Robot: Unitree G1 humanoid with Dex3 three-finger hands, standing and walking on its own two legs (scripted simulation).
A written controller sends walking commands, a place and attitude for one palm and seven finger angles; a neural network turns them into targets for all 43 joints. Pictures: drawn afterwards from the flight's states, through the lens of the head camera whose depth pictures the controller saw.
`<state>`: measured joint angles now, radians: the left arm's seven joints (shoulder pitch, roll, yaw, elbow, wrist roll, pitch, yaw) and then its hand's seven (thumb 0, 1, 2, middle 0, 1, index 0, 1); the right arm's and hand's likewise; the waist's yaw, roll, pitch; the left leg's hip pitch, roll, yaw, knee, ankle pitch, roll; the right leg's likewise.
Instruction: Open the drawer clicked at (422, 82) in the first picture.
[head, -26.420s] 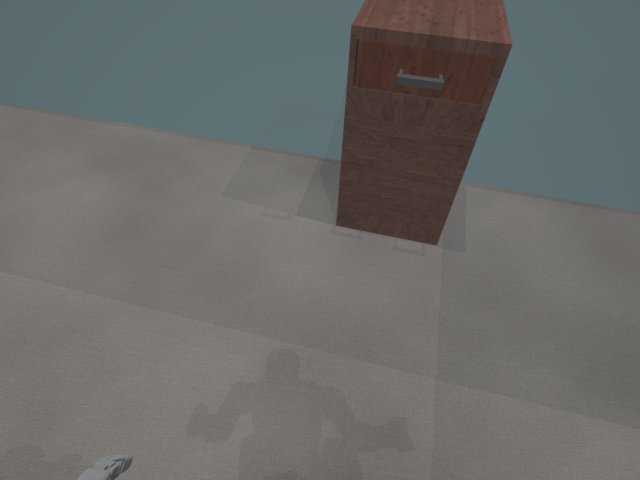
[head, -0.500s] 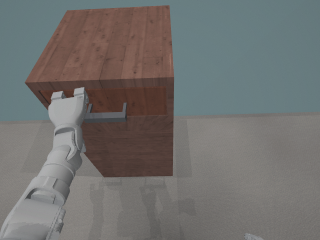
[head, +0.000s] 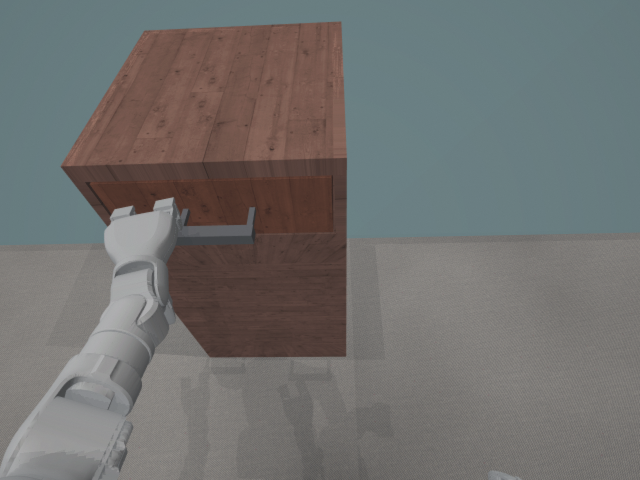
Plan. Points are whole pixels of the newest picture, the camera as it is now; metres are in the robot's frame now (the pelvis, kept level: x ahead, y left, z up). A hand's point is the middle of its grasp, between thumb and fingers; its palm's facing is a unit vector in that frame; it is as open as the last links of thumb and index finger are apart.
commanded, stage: lower the fingers behind the handle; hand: left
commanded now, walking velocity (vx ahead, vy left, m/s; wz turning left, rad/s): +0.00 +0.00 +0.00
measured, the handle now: (216, 224) +0.51 +0.20 -0.03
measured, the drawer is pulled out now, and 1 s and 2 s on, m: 0.00 0.00 0.00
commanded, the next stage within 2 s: close the thumb around the handle in 1.64 s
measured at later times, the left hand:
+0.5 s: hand (187, 278) +0.39 +0.22 -0.01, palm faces -0.16 -0.05 -0.99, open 13.9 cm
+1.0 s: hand (199, 285) +0.40 +0.21 -0.04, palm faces -0.05 -0.03 -1.00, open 13.7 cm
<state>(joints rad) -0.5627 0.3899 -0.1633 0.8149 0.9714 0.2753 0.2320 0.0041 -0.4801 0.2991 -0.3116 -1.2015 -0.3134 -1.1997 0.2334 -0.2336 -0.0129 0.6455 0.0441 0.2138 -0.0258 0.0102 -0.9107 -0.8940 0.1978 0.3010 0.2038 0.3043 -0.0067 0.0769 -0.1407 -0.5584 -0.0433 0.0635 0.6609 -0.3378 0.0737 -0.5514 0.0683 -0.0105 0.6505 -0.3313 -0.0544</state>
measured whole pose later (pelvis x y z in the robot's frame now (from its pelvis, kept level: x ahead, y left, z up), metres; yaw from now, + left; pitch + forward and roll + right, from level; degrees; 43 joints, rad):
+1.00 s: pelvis -0.01 -0.01 -0.02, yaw +1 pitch +18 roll -1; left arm -0.53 0.35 -0.08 0.89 1.08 0.03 0.44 0.00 -0.49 0.30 -0.33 -1.21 -0.33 -1.21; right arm 0.27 -0.22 -0.06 0.68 0.01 0.16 -0.02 0.01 -0.91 -0.89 0.20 0.30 0.20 0.30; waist -0.05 0.05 -0.17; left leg -0.76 -0.02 0.04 0.84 -0.40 0.06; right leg -0.73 0.08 -0.05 0.80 -0.39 -0.07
